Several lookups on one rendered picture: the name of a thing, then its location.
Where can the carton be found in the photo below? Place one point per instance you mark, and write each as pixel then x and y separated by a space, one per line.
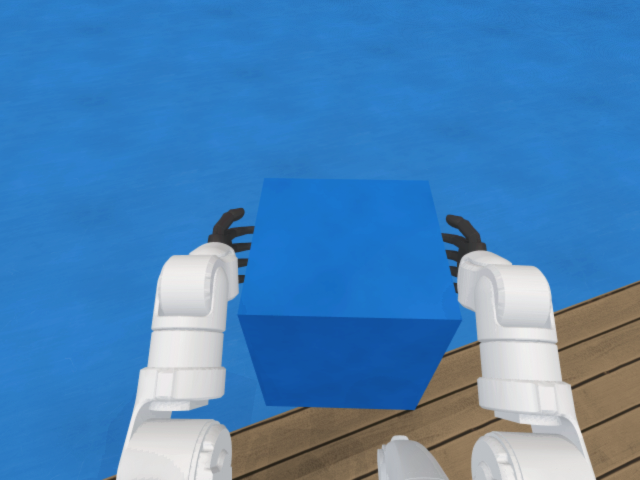
pixel 348 299

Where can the left robot upper arm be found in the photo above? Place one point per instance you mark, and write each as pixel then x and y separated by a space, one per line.
pixel 178 449

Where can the robot right thigh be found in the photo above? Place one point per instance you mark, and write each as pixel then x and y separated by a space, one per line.
pixel 407 460

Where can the right robot hand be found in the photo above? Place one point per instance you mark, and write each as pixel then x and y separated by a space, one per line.
pixel 471 242

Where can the right robot upper arm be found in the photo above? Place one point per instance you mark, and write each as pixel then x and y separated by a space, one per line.
pixel 527 456

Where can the robot left forearm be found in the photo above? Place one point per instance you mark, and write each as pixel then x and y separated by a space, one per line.
pixel 185 357

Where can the left robot hand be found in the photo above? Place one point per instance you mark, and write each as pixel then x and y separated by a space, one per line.
pixel 222 234

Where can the robot right forearm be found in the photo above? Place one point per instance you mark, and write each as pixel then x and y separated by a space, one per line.
pixel 521 376

